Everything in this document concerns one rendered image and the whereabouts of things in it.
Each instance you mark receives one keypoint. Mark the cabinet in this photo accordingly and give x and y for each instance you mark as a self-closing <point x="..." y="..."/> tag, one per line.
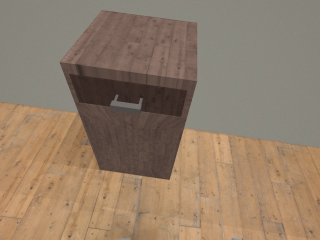
<point x="137" y="49"/>

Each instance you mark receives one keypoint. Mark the drawer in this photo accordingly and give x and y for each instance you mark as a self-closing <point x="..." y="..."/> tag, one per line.
<point x="156" y="99"/>

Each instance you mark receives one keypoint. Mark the handle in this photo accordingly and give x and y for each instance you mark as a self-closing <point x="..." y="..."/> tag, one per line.
<point x="125" y="106"/>

